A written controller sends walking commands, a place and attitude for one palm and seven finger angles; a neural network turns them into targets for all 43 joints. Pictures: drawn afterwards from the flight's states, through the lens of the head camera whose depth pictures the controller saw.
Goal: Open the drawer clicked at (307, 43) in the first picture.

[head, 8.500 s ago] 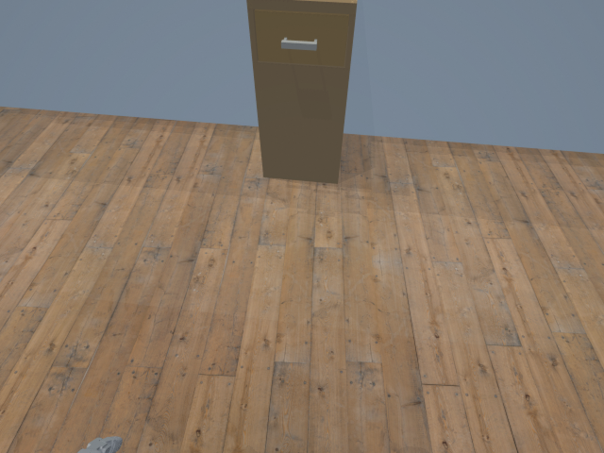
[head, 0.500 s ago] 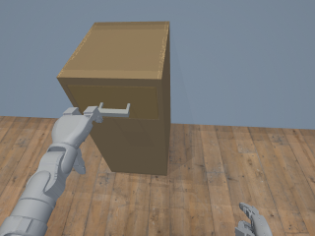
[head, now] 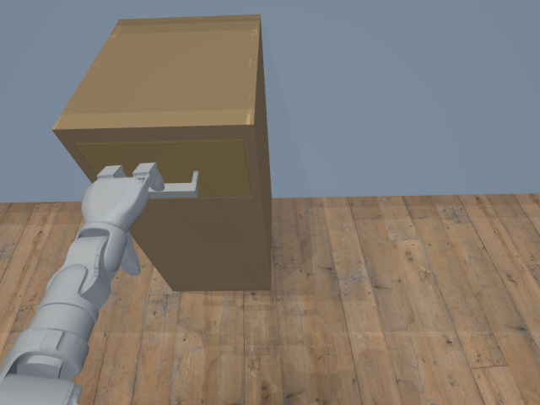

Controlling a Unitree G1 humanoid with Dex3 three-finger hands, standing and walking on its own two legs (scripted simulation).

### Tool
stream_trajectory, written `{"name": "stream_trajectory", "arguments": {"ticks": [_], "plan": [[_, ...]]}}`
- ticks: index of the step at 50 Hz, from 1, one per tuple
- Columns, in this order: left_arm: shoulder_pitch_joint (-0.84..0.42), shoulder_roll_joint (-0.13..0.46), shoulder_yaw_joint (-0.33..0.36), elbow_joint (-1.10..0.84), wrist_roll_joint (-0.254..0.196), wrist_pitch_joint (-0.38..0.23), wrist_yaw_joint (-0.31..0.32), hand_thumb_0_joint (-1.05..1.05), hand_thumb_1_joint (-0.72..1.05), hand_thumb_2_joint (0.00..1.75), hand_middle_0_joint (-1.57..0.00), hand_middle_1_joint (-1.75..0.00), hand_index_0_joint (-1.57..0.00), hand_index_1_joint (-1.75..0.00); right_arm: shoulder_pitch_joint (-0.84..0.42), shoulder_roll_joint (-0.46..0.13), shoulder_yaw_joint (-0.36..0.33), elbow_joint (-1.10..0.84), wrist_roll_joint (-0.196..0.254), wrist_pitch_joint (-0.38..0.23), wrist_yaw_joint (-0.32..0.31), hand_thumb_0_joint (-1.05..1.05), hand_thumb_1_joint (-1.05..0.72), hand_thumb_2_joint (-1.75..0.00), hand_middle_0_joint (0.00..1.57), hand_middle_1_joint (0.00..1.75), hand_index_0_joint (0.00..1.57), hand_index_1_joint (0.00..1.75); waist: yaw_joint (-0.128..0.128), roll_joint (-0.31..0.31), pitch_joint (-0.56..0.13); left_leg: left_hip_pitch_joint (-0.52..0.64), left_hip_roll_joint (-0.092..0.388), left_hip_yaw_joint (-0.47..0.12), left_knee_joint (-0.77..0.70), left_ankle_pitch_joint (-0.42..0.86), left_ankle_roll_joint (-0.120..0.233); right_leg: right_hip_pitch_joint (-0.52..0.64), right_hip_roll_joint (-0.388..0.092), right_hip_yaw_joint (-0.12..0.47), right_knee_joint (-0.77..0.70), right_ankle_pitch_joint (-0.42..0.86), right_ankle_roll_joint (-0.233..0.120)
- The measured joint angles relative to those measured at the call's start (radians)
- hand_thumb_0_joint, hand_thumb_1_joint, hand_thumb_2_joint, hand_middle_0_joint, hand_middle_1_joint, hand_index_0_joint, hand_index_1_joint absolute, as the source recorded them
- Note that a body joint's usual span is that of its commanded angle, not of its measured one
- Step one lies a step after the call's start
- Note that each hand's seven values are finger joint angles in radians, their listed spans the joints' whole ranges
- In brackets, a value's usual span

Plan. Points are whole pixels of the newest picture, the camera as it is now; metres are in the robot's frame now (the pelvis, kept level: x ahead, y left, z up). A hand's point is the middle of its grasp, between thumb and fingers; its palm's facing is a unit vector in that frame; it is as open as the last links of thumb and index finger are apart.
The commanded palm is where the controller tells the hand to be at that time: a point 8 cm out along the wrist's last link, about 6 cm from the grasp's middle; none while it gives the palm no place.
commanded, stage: move the hooked fingers above the handle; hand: left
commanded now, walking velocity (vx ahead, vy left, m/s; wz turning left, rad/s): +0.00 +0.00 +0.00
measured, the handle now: (168, 183) +0.54 +0.25 -0.06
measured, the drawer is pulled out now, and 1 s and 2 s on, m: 0.00 0.00 0.00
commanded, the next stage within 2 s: lower the fingers behind the handle in 1.44 s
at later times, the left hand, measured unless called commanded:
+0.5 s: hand (148, 199) +0.44 +0.25 +0.01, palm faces -0.08 -0.03 -1.00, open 13.9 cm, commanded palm +0.44 +0.25 +0.06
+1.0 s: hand (153, 190) +0.48 +0.26 -0.01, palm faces -0.09 -0.05 -1.00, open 13.9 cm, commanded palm +0.47 +0.25 +0.05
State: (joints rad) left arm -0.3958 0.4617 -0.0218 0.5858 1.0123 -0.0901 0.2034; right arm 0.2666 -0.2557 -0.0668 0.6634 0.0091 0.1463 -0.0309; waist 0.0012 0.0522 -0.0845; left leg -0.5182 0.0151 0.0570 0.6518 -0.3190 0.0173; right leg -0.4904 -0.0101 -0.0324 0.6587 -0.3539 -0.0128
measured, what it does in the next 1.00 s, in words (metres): stands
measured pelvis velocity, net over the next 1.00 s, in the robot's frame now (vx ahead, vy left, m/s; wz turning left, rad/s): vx -0.01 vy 0.02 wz -0.03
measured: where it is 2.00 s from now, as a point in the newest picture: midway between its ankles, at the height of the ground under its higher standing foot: outside the picture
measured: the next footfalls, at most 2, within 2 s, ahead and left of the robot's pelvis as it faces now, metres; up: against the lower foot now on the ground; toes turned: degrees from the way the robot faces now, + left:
none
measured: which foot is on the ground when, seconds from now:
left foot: down 0.00-1.00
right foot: down 0.00-1.00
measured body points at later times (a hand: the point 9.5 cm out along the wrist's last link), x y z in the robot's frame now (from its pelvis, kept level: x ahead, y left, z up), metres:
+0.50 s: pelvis -0.01 +0.01 -0.01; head +0.08 +0.00 +0.43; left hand +0.44 +0.25 +0.07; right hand +0.03 -0.27 -0.15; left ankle +0.00 +0.11 -0.72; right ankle -0.02 -0.11 -0.72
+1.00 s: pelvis -0.01 +0.02 -0.03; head +0.11 +0.02 +0.41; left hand +0.48 +0.26 +0.04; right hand -0.04 -0.26 -0.15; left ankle +0.00 +0.11 -0.72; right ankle -0.02 -0.11 -0.72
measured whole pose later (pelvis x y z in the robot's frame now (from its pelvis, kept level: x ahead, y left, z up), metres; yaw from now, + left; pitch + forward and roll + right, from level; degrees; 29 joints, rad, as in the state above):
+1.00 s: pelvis -0.01 +0.02 -0.03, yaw -2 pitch +22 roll -2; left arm -0.82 0.58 0.05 1.09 1.10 -0.14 0.29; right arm 0.38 -0.26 -0.05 0.71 -0.03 0.15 -0.02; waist -0.14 0.05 -0.14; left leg -0.86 0.04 0.06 0.87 -0.39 0.04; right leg -0.81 0.01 -0.02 0.81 -0.38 0.01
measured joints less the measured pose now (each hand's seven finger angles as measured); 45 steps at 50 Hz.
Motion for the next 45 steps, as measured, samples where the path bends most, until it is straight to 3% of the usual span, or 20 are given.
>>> {"name": "stream_trajectory", "arguments": {"ticks": [10, 19, 34, 41, 45], "plan": [[-0.139, -0.001, -0.020, 0.174, 0.038, -0.012, 0.036, 0.00, -0.49, 0.30, -0.32, -1.20, -0.32, -1.20, 0.009, 0.006, 0.001, 0.005, -0.003, -0.002, 0.002, 0.01, -0.91, -0.90, 0.20, 0.30, 0.20, 0.30, -0.019, -0.007, -0.011, -0.072, -0.002, -0.005, 0.046, -0.010, 0.006, -0.065, -0.004, -0.005, 0.037, -0.008, 0.005], [-0.260, 0.013, 0.004, 0.315, 0.069, -0.018, 0.074, 0.00, -0.49, 0.30, -0.32, -1.20, -0.32, -1.20, 0.030, 0.008, 0.002, 0.006, -0.013, -0.002, 0.006, 0.01, -0.91, -0.90, 0.20, 0.30, 0.20, 0.30, -0.055, -0.010, -0.031, -0.152, 0.005, -0.001, 0.091, -0.023, 0.009, -0.143, 0.002, 0.000, 0.073, -0.012, 0.007], [-0.365, 0.089, 0.042, 0.461, 0.084, -0.056, 0.090, 0.00, -0.49, 0.30, -0.32, -1.20, -0.32, -1.20, 0.098, -0.007, 0.000, 0.044, -0.027, 0.000, 0.000, 0.01, -0.91, -0.89, 0.20, 0.30, 0.20, 0.30, -0.110, -0.008, -0.046, -0.267, 0.017, -0.006, 0.160, -0.043, 0.013, -0.248, 0.012, -0.003, 0.117, -0.019, 0.010], [-0.439, 0.119, 0.053, 0.531, 0.092, -0.042, 0.096, 0.00, -0.49, 0.30, -0.32, -1.20, -0.32, -1.20, 0.106, -0.012, 0.008, 0.052, -0.034, -0.005, 0.004, 0.01, -0.91, -0.89, 0.20, 0.30, 0.20, 0.30, -0.140, -0.008, -0.054, -0.337, 0.022, -0.011, 0.207, -0.058, 0.018, -0.310, 0.016, -0.006, 0.151, -0.027, 0.013], [-0.439, 0.123, 0.068, 0.519, 0.091, -0.044, 0.086, 0.00, -0.49, 0.30, -0.32, -1.20, -0.32, -1.20, 0.114, -0.009, 0.009, 0.048, -0.038, -0.002, 0.006, 0.01, -0.91, -0.89, 0.20, 0.30, 0.20, 0.30, -0.144, -0.007, -0.056, -0.352, 0.027, -0.005, 0.217, -0.064, 0.020, -0.325, 0.020, 0.001, 0.154, -0.026, 0.017]]}}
